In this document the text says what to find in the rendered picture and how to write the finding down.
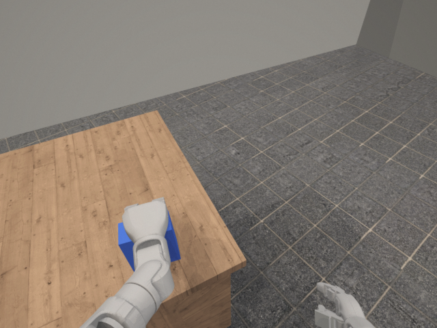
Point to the robot right hand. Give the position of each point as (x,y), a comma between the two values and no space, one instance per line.
(346,307)

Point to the left robot forearm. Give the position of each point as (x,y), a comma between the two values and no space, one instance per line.
(140,297)

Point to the sponge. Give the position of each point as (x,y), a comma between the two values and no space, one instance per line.
(126,244)

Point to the table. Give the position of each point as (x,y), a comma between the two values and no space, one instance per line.
(60,205)

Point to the robot left hand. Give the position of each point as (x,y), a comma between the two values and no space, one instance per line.
(146,219)

